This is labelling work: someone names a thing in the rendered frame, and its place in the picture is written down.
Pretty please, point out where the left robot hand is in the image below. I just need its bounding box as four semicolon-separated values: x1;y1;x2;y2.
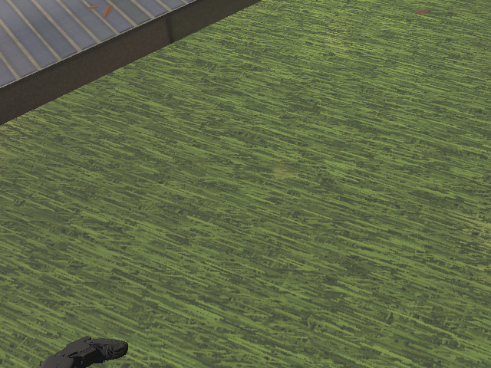
39;336;128;368

